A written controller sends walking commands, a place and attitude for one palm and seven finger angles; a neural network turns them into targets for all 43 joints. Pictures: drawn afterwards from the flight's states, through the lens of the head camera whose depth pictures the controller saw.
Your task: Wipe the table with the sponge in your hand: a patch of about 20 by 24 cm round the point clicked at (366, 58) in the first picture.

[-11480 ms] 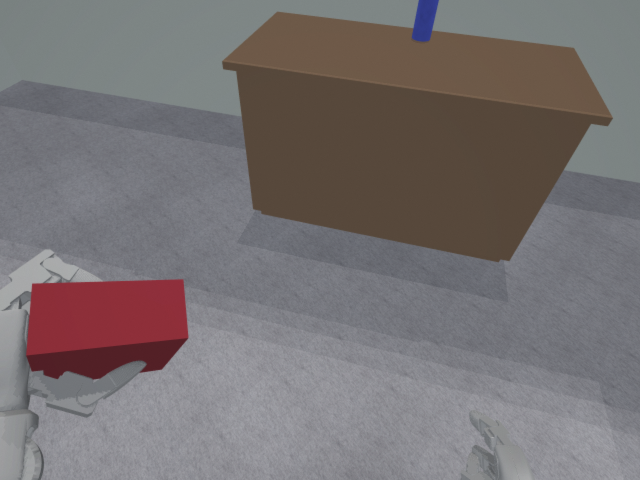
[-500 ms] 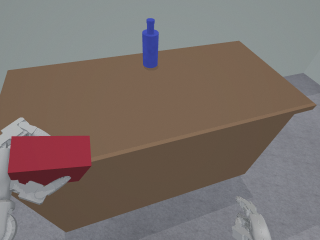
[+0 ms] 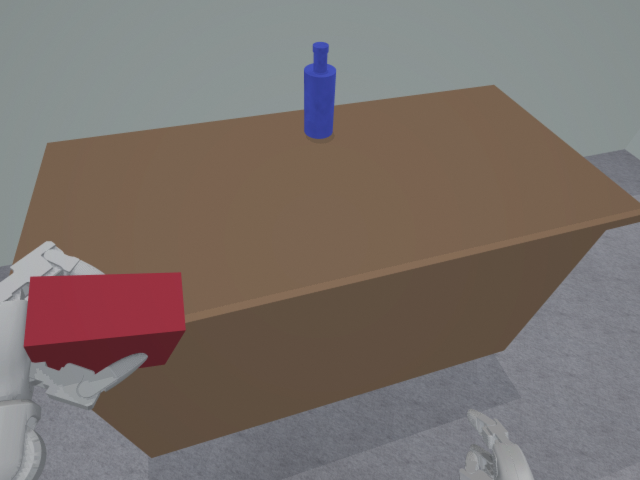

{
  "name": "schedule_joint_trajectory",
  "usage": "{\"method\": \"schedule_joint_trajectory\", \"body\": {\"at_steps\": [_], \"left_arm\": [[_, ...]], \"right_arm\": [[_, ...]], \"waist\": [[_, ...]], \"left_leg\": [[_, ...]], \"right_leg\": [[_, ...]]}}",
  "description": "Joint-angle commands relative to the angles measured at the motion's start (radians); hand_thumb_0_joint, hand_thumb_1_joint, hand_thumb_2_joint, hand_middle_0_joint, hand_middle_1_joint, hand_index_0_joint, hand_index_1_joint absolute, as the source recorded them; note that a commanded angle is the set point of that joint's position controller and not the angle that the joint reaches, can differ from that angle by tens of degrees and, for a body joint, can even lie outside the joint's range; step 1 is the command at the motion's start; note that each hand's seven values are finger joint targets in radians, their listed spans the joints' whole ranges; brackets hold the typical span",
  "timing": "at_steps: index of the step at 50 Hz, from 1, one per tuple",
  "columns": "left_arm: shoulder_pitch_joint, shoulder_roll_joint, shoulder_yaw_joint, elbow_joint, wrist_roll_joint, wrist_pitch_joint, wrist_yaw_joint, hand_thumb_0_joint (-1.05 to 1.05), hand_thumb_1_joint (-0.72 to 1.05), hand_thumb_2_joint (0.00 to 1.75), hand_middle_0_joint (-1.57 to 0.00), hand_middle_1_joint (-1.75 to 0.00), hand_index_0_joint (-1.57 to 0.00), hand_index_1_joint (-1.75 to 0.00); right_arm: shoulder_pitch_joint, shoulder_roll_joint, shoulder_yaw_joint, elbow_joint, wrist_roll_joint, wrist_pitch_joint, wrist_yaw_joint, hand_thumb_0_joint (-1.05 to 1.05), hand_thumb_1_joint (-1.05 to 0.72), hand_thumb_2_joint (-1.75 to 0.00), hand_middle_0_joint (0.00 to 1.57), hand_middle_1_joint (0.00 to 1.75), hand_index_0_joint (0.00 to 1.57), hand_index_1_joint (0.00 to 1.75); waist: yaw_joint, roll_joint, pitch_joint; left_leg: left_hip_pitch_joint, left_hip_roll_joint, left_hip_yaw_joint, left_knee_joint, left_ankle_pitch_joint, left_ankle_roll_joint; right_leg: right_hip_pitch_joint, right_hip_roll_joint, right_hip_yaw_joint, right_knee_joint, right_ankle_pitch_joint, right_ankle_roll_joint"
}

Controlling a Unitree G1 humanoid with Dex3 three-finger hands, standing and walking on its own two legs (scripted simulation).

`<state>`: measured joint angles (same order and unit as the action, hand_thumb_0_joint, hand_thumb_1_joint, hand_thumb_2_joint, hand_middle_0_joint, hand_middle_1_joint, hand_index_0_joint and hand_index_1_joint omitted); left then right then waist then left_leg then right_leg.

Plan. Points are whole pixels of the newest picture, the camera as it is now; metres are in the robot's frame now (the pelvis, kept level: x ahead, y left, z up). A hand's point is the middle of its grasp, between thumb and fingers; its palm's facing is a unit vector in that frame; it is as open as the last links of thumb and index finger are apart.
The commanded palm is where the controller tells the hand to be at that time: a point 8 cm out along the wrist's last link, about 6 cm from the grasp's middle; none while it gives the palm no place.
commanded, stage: look again from close up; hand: left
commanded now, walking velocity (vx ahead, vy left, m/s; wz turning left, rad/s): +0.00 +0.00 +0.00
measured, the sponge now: (130, 326) +0.23 +0.21 +0.13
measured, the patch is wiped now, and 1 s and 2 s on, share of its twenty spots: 0.00 0.00 0.00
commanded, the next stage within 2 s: shuffle to correct the standing spot in 0.02 s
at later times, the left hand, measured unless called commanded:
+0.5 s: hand (144, 294) +0.25 +0.20 +0.15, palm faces +0.33 -0.86 -0.39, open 10.0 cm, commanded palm +0.19 +0.25 +0.17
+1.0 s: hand (226, 214) +0.36 +0.14 +0.16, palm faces +0.29 -0.85 -0.44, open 10.0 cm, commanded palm +0.29 +0.19 +0.17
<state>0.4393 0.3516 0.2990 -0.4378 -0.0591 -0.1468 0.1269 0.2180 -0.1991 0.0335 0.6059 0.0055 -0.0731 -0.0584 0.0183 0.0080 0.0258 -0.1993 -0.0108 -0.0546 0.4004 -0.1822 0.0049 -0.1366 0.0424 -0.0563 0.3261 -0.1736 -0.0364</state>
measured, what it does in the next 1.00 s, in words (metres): walks ahead: left foot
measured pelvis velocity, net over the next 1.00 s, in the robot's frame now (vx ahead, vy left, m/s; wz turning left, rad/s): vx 0.12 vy -0.08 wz -0.05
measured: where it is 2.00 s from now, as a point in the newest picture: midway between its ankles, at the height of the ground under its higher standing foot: outside the picture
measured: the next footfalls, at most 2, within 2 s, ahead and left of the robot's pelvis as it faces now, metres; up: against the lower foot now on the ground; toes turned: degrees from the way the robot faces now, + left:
left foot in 0.82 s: +0.23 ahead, +0.05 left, +0.00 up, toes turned +4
right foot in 1.12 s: +0.22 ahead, -0.27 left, +0.00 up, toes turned -5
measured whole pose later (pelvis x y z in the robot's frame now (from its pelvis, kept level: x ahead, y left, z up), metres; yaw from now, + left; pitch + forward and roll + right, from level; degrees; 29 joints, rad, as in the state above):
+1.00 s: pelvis +0.12 -0.08 -0.02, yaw -3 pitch -2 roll +2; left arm 0.41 0.44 0.40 -0.53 -0.07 -0.15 0.09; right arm 0.12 -0.15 0.03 0.55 -0.01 -0.04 -0.02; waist -0.02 -0.04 0.09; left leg -0.34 0.05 0.12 0.60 -0.22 0.01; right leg -0.59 0.01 0.04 1.27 -0.36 -0.02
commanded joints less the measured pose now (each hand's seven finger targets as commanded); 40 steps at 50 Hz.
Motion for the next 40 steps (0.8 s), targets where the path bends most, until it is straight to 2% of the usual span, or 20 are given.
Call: {"method": "schedule_joint_trajectory", "body": {"at_steps": [1,7,9,11,13,16,17,20,21,22,24,26,28,29,32,34,37,38,39,40], "left_arm": [[-0.020,0.181,0.155,-0.189,-0.014,-0.070,0.023,0.00,0.10,1.30,-1.20,-1.60,-1.20,-1.60],[-0.019,0.154,0.125,-0.165,-0.017,-0.067,0.014,0.00,0.10,1.30,-1.20,-1.60,-1.20,-1.60],[-0.063,0.154,0.117,-0.179,-0.014,-0.067,0.013,0.00,0.10,1.30,-1.20,-1.60,-1.20,-1.60],[-0.111,0.174,0.127,-0.216,-0.006,-0.065,0.016,0.00,0.10,1.30,-1.20,-1.60,-1.20,-1.60],[-0.180,0.149,0.097,-0.245,0.006,-0.066,0.018,0.00,0.10,1.30,-1.20,-1.60,-1.20,-1.60],[-0.207,0.189,0.119,-0.297,0.015,-0.066,0.024,0.00,0.10,1.30,-1.20,-1.60,-1.20,-1.60],[-0.182,0.161,0.098,-0.285,0.016,-0.064,0.024,0.00,0.10,1.30,-1.20,-1.60,-1.20,-1.60],[-0.130,0.170,0.118,-0.276,0.016,-0.057,0.022,0.00,0.10,1.30,-1.20,-1.60,-1.20,-1.60],[-0.094,0.193,0.155,-0.263,0.013,-0.051,0.023,0.00,0.10,1.30,-1.20,-1.60,-1.20,-1.60],[-0.082,0.181,0.144,-0.258,0.011,-0.049,0.023,0.00,0.10,1.30,-1.20,-1.60,-1.20,-1.60],[-0.094,0.191,0.160,-0.249,-0.001,-0.045,0.029,0.00,0.10,1.30,-1.20,-1.60,-1.20,-1.60],[-0.037,0.170,0.161,-0.213,-0.013,-0.063,0.025,0.00,0.10,1.30,-1.20,-1.60,-1.20,-1.60],[0.022,0.202,0.197,-0.222,-0.014,-0.082,0.030,0.00,0.10,1.30,-1.20,-1.60,-1.20,-1.60],[0.009,0.211,0.204,-0.240,-0.013,-0.093,0.035,0.00,0.10,1.30,-1.20,-1.60,-1.20,-1.60],[-0.084,0.219,0.197,-0.306,-0.011,-0.112,0.043,0.00,0.10,1.30,-1.20,-1.60,-1.20,-1.60],[-0.114,0.219,0.191,-0.323,-0.011,-0.122,0.041,0.00,0.10,1.30,-1.20,-1.60,-1.20,-1.60],[-0.082,0.214,0.192,-0.337,-0.019,-0.119,0.037,0.00,0.10,1.30,-1.20,-1.60,-1.20,-1.60],[-0.074,0.210,0.188,-0.334,-0.021,-0.114,0.035,0.00,0.10,1.30,-1.20,-1.60,-1.20,-1.60],[-0.063,0.212,0.194,-0.329,-0.025,-0.109,0.033,0.00,0.10,1.30,-1.20,-1.60,-1.20,-1.60],[-0.049,0.219,0.209,-0.325,-0.028,-0.112,0.031,0.00,0.10,1.30,-1.20,-1.60,-1.20,-1.60]], "right_arm": [[-0.111,-0.127,-0.057,-0.164,0.002,-0.053,-0.007,0.00,-0.90,-0.90,0.20,0.30,0.20,0.30],[-0.111,-0.127,-0.052,-0.161,0.006,-0.043,-0.010,0.00,-0.90,-0.90,0.20,0.30,0.20,0.30],[-0.112,-0.134,-0.060,-0.161,0.005,-0.038,-0.015,0.00,-0.90,-0.90,0.20,0.30,0.20,0.30],[-0.136,-0.133,-0.059,-0.163,0.006,-0.043,-0.023,0.00,-0.90,-0.90,0.20,0.30,0.20,0.30],[-0.124,-0.131,-0.061,-0.167,0.008,-0.050,-0.026,0.00,-0.90,-0.90,0.20,0.30,0.20,0.30],[-0.102,-0.125,-0.066,-0.157,0.001,-0.072,-0.017,0.00,-0.90,-0.90,0.20,0.30,0.20,0.30],[-0.091,-0.122,-0.067,-0.159,-0.003,-0.074,-0.012,0.00,-0.90,-0.90,0.20,0.30,0.20,0.30],[-0.095,-0.132,-0.076,-0.165,-0.004,-0.060,0.004,0.00,-0.90,-0.90,0.20,0.30,0.20,0.30],[-0.105,-0.132,-0.074,-0.167,-0.001,-0.058,0.007,0.00,-0.90,-0.90,0.20,0.30,0.20,0.30],[-0.103,-0.123,-0.073,-0.171,0.003,-0.046,0.012,0.00,-0.90,-0.90,0.20,0.30,0.20,0.30],[-0.109,-0.108,-0.081,-0.188,0.018,-0.034,0.017,0.00,-0.90,-0.90,0.20,0.30,0.20,0.30],[-0.106,-0.128,-0.088,-0.185,0.025,-0.035,0.027,0.00,-0.90,-0.90,0.20,0.30,0.20,0.30],[-0.108,-0.096,-0.058,-0.168,0.014,-0.020,0.022,0.00,-0.90,-0.90,0.20,0.30,0.20,0.30],[-0.108,-0.092,-0.053,-0.160,0.009,-0.011,0.019,0.00,-0.90,-0.90,0.20,0.30,0.20,0.30],[-0.128,-0.089,-0.051,-0.171,0.002,-0.006,0.015,0.00,-0.90,-0.90,0.20,0.30,0.20,0.30],[-0.121,-0.090,-0.056,-0.181,0.000,-0.018,0.012,0.00,-0.90,-0.90,0.20,0.30,0.20,0.30],[-0.123,-0.087,-0.063,-0.196,-0.001,-0.037,0.005,0.00,-0.90,-0.90,0.20,0.30,0.20,0.30],[-0.112,-0.094,-0.069,-0.197,-0.002,-0.042,0.003,0.00,-0.90,-0.90,0.20,0.30,0.20,0.30],[-0.093,-0.103,-0.076,-0.189,-0.004,-0.040,0.001,0.00,-0.90,-0.90,0.20,0.30,0.20,0.30],[-0.079,-0.118,-0.085,-0.193,-0.001,-0.031,-0.003,0.00,-0.90,-0.90,0.20,0.30,0.20,0.30]], "waist": [[0.001,0.042,-0.126],[-0.006,0.020,-0.119],[-0.012,0.033,-0.113],[-0.012,0.113,-0.087],[-0.023,0.197,-0.046],[-0.030,0.221,-0.062],[-0.029,0.201,-0.065],[-0.006,0.208,-0.112],[0.005,0.157,-0.137],[0.004,0.069,-0.143],[0.001,-0.247,-0.126],[-0.009,-0.131,-0.054],[-0.010,0.026,-0.044],[-0.010,0.051,-0.061],[-0.005,0.039,-0.073],[0.006,0.000,-0.089],[0.030,-0.052,-0.143],[0.018,-0.046,-0.167],[-0.004,-0.033,-0.217],[-0.024,0.040,-0.266]], "left_leg": [[0.006,0.016,-0.022,-0.078,0.082,-0.010],[-0.018,0.039,-0.039,-0.111,0.021,-0.009],[-0.031,0.073,-0.078,-0.153,-0.178,0.003],[-0.064,0.132,-0.162,-0.223,-0.435,0.032],[-0.090,0.199,-0.254,-0.260,-0.553,0.068],[0.067,0.266,-0.278,-0.195,-0.408,0.116],[0.083,0.278,-0.285,-0.154,-0.304,0.130],[0.027,0.265,-0.170,0.011,-0.049,0.107],[-0.043,0.234,-0.100,0.100,-0.023,0.081],[-0.208,0.184,-0.037,0.232,-0.077,0.062],[-0.528,0.011,0.100,0.673,-0.350,-0.005],[-0.559,0.059,0.008,0.827,-0.279,-0.013],[-0.600,0.086,0.023,0.881,-0.198,-0.026],[-0.603,0.093,0.039,0.877,-0.163,-0.030],[-0.523,0.104,0.096,0.722,-0.085,-0.025],[-0.442,0.096,0.146,0.555,-0.055,-0.014],[-0.217,0.043,0.236,0.296,-0.014,0.019],[-0.093,0.008,0.264,0.196,0.046,0.028],[0.083,-0.014,0.258,0.096,0.159,0.049],[0.326,0.066,0.133,0.065,0.263,0.108]], "right_leg": [[0.049,-0.057,0.064,-0.063,0.046,0.035],[0.037,-0.049,0.051,-0.033,0.004,0.037],[-0.005,-0.025,0.047,0.018,-0.111,0.031],[-0.068,0.003,0.037,0.110,-0.189,0.029],[-0.138,0.019,0.021,0.244,-0.199,0.026],[-0.288,0.008,0.023,0.304,-0.213,0.020],[-0.291,-0.007,0.033,0.290,-0.222,0.015],[-0.145,0.000,0.018,0.143,-0.190,0.001],[-0.038,0.000,0.027,0.067,-0.134,-0.009],[0.108,-0.042,0.090,0.046,-0.115,-0.043],[0.200,-0.350,0.589,-0.077,-0.234,-0.229],[0.088,-0.346,0.562,-0.102,-0.226,-0.220],[0.119,-0.310,0.444,-0.045,0.091,-0.232],[0.139,-0.292,0.361,-0.023,0.220,-0.218],[0.102,-0.245,0.211,-0.012,0.385,-0.167],[0.113,-0.217,0.182,0.006,0.435,-0.127],[0.116,-0.192,0.120,0.116,0.547,-0.083],[0.083,-0.167,0.094,0.207,0.584,-0.065],[0.014,-0.132,0.059,0.358,0.593,-0.016],[-0.168,-0.096,0.053,0.565,0.500,0.048]]}}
